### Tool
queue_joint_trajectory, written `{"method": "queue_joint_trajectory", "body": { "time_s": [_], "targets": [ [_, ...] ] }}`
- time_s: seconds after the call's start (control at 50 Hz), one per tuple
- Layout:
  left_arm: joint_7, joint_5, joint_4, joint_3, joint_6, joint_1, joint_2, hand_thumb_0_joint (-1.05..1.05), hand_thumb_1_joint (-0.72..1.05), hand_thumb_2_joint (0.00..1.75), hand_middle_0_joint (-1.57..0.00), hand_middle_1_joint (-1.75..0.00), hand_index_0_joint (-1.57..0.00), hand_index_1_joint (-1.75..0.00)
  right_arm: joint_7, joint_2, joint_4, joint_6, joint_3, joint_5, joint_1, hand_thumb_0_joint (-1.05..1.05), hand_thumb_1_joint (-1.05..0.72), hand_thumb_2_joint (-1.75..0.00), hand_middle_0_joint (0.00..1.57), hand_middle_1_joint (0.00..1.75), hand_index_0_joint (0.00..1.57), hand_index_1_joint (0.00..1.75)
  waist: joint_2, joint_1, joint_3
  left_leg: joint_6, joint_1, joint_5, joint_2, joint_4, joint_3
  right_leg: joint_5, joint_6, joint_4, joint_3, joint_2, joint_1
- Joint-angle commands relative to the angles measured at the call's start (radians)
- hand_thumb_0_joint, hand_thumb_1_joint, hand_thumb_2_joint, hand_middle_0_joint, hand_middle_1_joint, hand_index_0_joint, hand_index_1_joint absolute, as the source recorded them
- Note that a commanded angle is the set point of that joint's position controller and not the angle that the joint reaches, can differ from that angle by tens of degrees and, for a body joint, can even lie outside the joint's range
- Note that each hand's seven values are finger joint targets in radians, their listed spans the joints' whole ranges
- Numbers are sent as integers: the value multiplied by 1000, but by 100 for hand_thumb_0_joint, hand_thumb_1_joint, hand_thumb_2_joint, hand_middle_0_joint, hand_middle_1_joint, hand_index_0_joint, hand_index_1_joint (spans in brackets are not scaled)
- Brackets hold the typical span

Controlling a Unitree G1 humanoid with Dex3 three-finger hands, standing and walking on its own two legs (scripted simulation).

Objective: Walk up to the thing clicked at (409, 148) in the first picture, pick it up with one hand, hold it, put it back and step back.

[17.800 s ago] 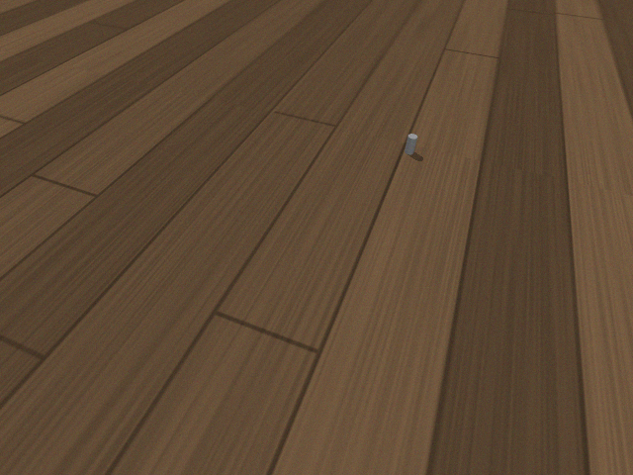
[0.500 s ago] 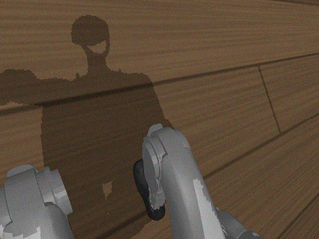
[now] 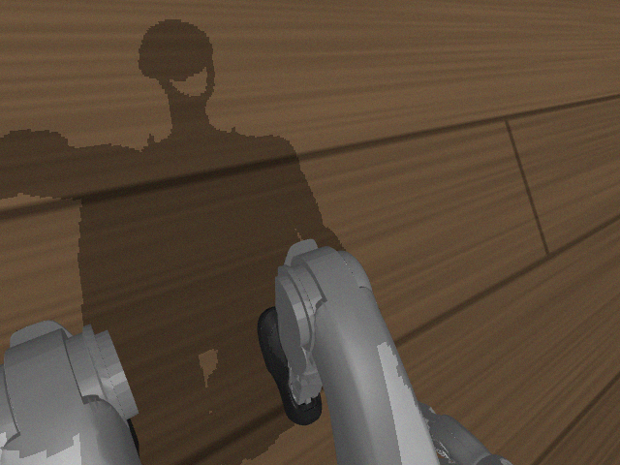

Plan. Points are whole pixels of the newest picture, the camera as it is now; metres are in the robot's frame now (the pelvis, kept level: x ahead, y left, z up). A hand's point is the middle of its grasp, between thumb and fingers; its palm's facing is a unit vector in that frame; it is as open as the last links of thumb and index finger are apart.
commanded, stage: settle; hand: left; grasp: from above
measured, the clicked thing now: out of the picture +0.47 +0.34 -0.25
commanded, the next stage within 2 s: lift in 0.84 s
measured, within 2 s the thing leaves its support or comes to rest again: leaves its support in 0.22 s
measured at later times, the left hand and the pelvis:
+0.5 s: hand out of the picture +0.45 +0.37 -0.15, palm faces -0.41 -0.09 -0.91, open 8.0 cm; pelvis +0.00 +0.00 +0.02, yaw +2 degrees
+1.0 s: hand out of the picture +0.45 +0.36 -0.10, palm faces -0.45 -0.08 -0.89, open 8.0 cm; pelvis -0.01 +0.00 +0.04, yaw +5 degrees
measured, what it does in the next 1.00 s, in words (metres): stands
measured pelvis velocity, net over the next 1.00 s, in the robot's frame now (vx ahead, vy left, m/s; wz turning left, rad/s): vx -0.01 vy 0.00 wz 0.09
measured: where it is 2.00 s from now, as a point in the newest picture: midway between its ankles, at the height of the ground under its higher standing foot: (217, 431)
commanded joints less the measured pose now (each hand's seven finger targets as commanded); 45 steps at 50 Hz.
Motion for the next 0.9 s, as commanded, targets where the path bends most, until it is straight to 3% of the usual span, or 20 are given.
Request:
{"method": "queue_joint_trajectory", "body": {
  "time_s": [0.0, 0.06, 0.1, 0.14, 0.2, 0.28, 0.34, 0.36, 0.46, 0.5, 0.58, 0.66, 0.8, 0.84, 0.88],
  "targets": [
    [30, -21, -159, 7, 7, -272, 228, 0, 50, 61, -84, -78, -90, -72, -13, -312, 11, 3, -105, 9, 195, 0, -92, -90, 20, 30, 20, 30, 506, -43, -670, 27, 533, 230, 26, -274, 138, 238, -100, -169, -174, 26, 323],
    [32, -24, -206, 34, 11, -267, 249, 0, 53, 61, -86, -78, -91, -72, -15, -315, 2, 11, -114, 10, 188, 0, -92, -90, 20, 30, 20, 30, 549, -17, -705, 16, 564, 237, 23, -299, 131, 238, -108, -160, -181, 18, 312],
    [23, -16, -227, 25, 14, -280, 234, 0, 55, 60, -88, -76, -93, -71, -12, -313, 9, 14, -119, 10, 197, 0, -92, -90, 20, 30, 20, 30, 569, -30, -707, 14, 574, 255, 24, -291, 135, 251, -110, -153, -178, 17, 304],
    [20, -17, -309, 51, 18, -283, 266, 0, 56, 62, -89, -77, -94, -72, -10, -307, -2, 18, -129, 17, 191, 0, -92, -90, 20, 30, 20, 30, 594, 0, -777, 14, 593, 277, 23, -294, 143, 267, -112, -158, -169, 17, 331],
    [8, -32, -366, 73, 32, -236, 245, 0, 63, 60, -94, -75, -99, -70, -7, -307, -10, 26, -155, 26, 194, 0, -91, -90, 20, 30, 20, 30, 636, 29, -813, 4, 637, 319, 17, -309, 146, 288, -120, -154, -165, 7, 318],
    [-32, -50, -486, 62, 53, -242, 196, 0, 68, 57, -96, -75, -102, -69, 6, -280, -10, 42, -187, 53, 203, 0, -91, -90, 20, 30, 20, 30, 675, 51, -890, 6, 672, 352, 16, -329, 165, 307, -122, -160, -148, 7, 315],
    [-69, -70, -480, 41, 77, -229, 131, 0, 70, 56, -98, -72, -104, -66, 9, -268, -6, 59, -211, 70, 214, 0, -91, -90, 20, 30, 20, 30, 642, 61, -868, 13, 639, 321, 13, -346, 171, 287, -121, -175, -136, 0, 281],
    [-87, -78, -472, 23, 83, -235, 86, 0, 72, 54, -100, -71, -106, -65, 10, -265, -1, 64, -218, 72, 225, 0, -91, -90, 20, 30, 20, 30, 603, 37, -843, 16, 621, 313, 11, -345, 172, 284, -118, -189, -136, -2, 279],
    [-178, -113, -497, -21, 100, -225, 19, 0, 73, 54, -100, -74, -107, -67, 0, -255, -8, 95, -242, 99, 249, 0, -92, -90, 20, 30, 20, 30, 493, 47, -842, 30, 610, 280, 6, -390, 166, 262, -116, -231, -119, -6, 299],
    [-217, -119, -521, -30, 96, -260, 9, 0, 74, 55, -102, -73, -108, -67, -8, -258, -13, 110, -248, 105, 259, 0, -92, -90, 20, 30, 20, 30, 481, 35, -841, 29, 613, 277, 4, -403, 158, 258, -115, -238, -117, -11, 303],
    [-266, -117, -535, -25, 82, -264, 41, 0, 72, 60, -102, -76, -108, -70, -27, -242, -26, 138, -244, 114, 260, 0, -92, -91, 20, 30, 20, 30, 429, 50, -859, 39, 597, 269, 0, -402, 175, 245, -116, -269, -102, -10, 355],
    [-286, -104, -564, -5, 60, -275, 75, 0, 72, 61, -104, -73, -109, -69, -49, -233, -43, 157, -239, 119, 255, 0, -92, -91, 20, 30, 20, 30, 451, 65, -858, 35, 612, 262, -4, -418, 183, 227, -121, -280, -95, -15, 351],
    [-265, -84, -561, 26, 39, -289, 122, 0, 65, 56, -95, -73, -101, -67, -80, -228, -49, 178, -237, 122, 248, 0, -91, -90, 20, 30, 20, 30, 459, 84, -864, 40, 586, 195, -12, -444, 205, 162, -126, -310, -88, -15, 338],
    [-265, -87, -555, 3, 40, -296, 93, 0, 64, 57, -95, -73, -101, -68, -86, -216, -49, 178, -237, 124, 248, 0, -91, -90, 20, 30, 20, 30, 460, 72, -850, 41, 589, 168, -10, -459, 209, 146, -123, -318, -82, -16, 341],
    [-264, -91, -561, 8, 41, -297, 107, 0, 64, 58, -96, -72, -101, -67, -90, -207, -37, 179, -239, 124, 255, 0, -91, -90, 20, 30, 20, 30, 443, 80, -865, 47, 582, 155, -9, -463, 220, 137, -117, -332, -76, -13, 372]
  ]
}}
